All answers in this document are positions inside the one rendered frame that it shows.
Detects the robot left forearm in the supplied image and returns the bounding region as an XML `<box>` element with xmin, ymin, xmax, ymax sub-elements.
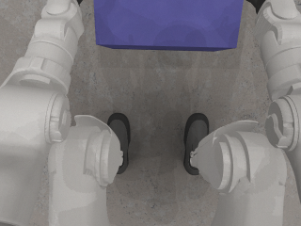
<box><xmin>0</xmin><ymin>0</ymin><xmax>85</xmax><ymax>95</ymax></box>

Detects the right robot upper arm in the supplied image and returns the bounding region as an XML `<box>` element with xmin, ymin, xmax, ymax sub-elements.
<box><xmin>264</xmin><ymin>94</ymin><xmax>301</xmax><ymax>203</ymax></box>

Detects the robot left thigh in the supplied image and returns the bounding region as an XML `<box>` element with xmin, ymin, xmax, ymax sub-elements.
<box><xmin>48</xmin><ymin>125</ymin><xmax>118</xmax><ymax>226</ymax></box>

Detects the robot right forearm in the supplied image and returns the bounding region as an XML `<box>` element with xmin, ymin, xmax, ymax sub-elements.
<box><xmin>253</xmin><ymin>0</ymin><xmax>301</xmax><ymax>102</ymax></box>

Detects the left robot upper arm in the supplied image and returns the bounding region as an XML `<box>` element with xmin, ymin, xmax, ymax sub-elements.
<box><xmin>0</xmin><ymin>84</ymin><xmax>71</xmax><ymax>226</ymax></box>

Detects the robot right hand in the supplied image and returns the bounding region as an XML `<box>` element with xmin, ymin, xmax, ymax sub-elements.
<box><xmin>246</xmin><ymin>0</ymin><xmax>265</xmax><ymax>14</ymax></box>

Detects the carton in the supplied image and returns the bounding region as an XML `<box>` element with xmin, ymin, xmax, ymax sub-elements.
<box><xmin>93</xmin><ymin>0</ymin><xmax>244</xmax><ymax>52</ymax></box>

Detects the robot right shin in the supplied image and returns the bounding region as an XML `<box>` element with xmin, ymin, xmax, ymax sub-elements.
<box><xmin>190</xmin><ymin>120</ymin><xmax>287</xmax><ymax>186</ymax></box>

